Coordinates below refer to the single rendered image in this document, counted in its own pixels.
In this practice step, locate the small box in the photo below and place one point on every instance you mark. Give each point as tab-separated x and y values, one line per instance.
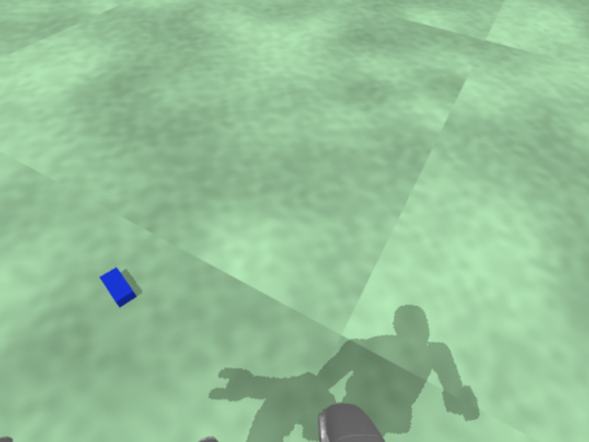
118	287

